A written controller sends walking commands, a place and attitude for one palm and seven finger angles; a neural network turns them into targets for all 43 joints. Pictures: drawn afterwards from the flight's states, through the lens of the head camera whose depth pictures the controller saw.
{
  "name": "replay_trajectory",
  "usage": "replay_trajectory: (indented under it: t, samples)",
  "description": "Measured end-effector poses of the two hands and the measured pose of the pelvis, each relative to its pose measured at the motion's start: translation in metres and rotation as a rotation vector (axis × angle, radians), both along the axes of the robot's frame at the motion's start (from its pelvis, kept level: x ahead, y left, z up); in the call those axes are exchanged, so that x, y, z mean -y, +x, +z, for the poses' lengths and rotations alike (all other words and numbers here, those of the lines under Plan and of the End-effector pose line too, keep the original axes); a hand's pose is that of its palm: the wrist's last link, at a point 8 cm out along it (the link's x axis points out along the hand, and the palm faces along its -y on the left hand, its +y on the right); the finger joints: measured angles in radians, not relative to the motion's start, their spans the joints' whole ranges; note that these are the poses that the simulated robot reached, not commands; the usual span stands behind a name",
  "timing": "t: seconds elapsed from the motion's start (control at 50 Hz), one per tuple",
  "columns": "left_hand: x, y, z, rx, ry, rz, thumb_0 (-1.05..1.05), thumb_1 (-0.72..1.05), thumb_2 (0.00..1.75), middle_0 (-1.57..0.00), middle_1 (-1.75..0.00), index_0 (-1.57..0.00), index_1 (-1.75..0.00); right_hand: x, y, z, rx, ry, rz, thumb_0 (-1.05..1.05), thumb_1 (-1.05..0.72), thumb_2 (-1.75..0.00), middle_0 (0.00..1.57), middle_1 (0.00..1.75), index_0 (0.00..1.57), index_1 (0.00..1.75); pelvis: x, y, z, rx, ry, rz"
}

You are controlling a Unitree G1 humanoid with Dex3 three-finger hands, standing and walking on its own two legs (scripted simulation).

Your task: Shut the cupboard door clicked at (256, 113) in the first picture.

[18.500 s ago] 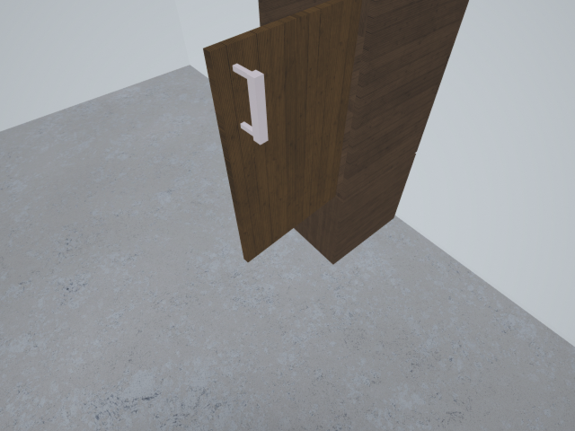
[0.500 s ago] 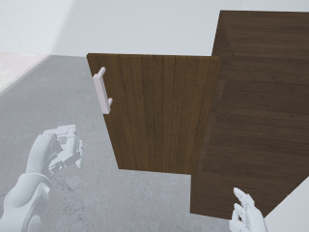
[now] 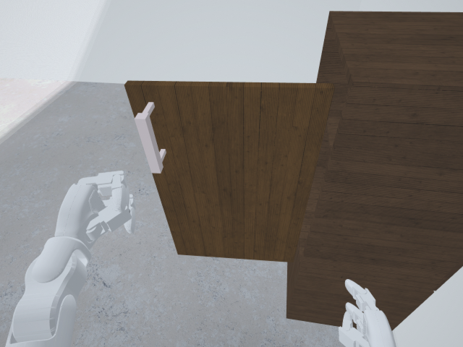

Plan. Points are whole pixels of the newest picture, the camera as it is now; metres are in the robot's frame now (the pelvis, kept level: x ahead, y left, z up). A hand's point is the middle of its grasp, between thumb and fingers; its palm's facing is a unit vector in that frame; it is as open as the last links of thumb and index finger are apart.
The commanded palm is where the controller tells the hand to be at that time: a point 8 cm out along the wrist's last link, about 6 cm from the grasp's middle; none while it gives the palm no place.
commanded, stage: bring the fist close to the handle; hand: left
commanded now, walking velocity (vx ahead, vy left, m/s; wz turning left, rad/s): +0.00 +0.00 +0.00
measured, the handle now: (153, 138) +0.44 +0.20 +0.15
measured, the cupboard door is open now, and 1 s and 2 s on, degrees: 94 94 81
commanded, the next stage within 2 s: push the door shut along its arc in 1.06 s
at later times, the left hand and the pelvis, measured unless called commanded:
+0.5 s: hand (142, 182) +0.32 +0.18 +0.16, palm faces +0.03 -1.00 -0.04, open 3.1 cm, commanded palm +0.30 +0.23 +0.16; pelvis +0.01 +0.00 +0.00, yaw -1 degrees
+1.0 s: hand (153, 172) +0.35 +0.18 +0.15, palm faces +0.05 -1.00 -0.05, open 3.1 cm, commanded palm +0.32 +0.22 +0.16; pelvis +0.02 +0.00 +0.00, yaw -1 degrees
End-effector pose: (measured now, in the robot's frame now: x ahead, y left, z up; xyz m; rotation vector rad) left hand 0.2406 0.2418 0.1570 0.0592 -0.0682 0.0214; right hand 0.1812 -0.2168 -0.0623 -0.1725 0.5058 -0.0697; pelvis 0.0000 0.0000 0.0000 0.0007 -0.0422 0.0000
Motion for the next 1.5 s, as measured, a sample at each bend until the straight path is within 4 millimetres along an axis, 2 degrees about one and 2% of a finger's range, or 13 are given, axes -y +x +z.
replay_trajectory:
  t: [0.32,0.46,0.58,0.72,0.92,1.02,1.24,1.36,1.5]
  samples:
    - [-0.006,0.041,0.0,-0.012,-0.006,0.026,0.01,0.9,0.9,-1.31,-1.5,-1.3,-1.5,0.009,-0.004,-0.005,-0.061,-0.011,-0.04,0.01,-0.9,-0.9,0.2,0.3,0.2,0.3,-0.001,0.007,0.001,-0.014,0.002,-0.012]
    - [0.002,0.053,0.002,-0.003,-0.012,0.011,0.01,0.9,0.9,-1.3,-1.5,-1.3,-1.5,0.012,-0.003,-0.007,-0.07,-0.009,-0.05,0.01,-0.91,-0.9,0.2,0.3,0.2,0.3,-0.001,0.009,0.0,-0.019,0.002,-0.011]
    - [0.003,0.073,-0.001,-0.028,-0.015,0.022,0.01,0.9,0.9,-1.31,-1.5,-1.3,-1.5,0.014,-0.004,-0.01,-0.096,-0.012,-0.056,0.01,-0.91,-0.9,0.2,0.3,0.2,0.3,0.001,0.009,0.001,-0.023,0.004,-0.013]
    - [0.002,0.093,0.006,-0.014,-0.015,0.027,0.01,0.9,0.9,-1.3,-1.5,-1.3,-1.5,0.019,-0.009,-0.013,-0.119,-0.008,-0.075,0.01,-0.91,-0.9,0.2,0.3,0.2,0.3,0.002,0.012,0.001,-0.035,0.005,-0.018]
    - [0.012,0.087,-0.003,-0.024,-0.013,0.016,0.01,0.9,0.9,-1.3,-1.5,-1.3,-1.5,0.025,-0.011,-0.016,-0.135,0.001,-0.094,0.01,-0.91,-0.9,0.2,0.3,0.2,0.3,0.002,0.018,0.001,-0.04,0.008,-0.025]
    - [0.014,0.086,0.0,-0.006,-0.003,0.03,0.01,0.9,0.9,-1.31,-1.5,-1.3,-1.5,0.024,-0.006,-0.016,-0.13,-0.001,-0.082,0.01,-0.91,-0.9,0.2,0.3,0.2,0.3,0.004,0.018,0.001,-0.034,0.008,-0.021]
    - [0.006,0.093,0.001,-0.035,-0.009,0.033,0.01,0.9,0.9,-1.31,-1.5,-1.3,-1.5,0.023,0.004,-0.012,-0.115,0.006,-0.073,0.01,-0.91,-0.9,0.2,0.3,0.2,0.3,0.007,0.018,0.001,-0.037,0.009,-0.016]
    - [0.003,0.104,0.003,-0.029,-0.008,0.002,0.01,0.9,0.9,-1.31,-1.5,-1.3,-1.5,0.028,0.0,-0.014,-0.137,-0.016,-0.08,0.01,-0.91,-0.9,0.2,0.3,0.2,0.3,0.007,0.017,0.001,-0.04,0.007,-0.01]
    - [0.0,0.122,0.004,-0.043,-0.006,-0.032,0.01,0.91,0.92,-1.31,-1.5,-1.3,-1.5,0.033,-0.014,-0.021,-0.185,-0.034,-0.104,0.01,-0.91,-0.9,0.2,0.3,0.2,0.3,0.004,0.015,0.0,-0.051,0.005,-0.004]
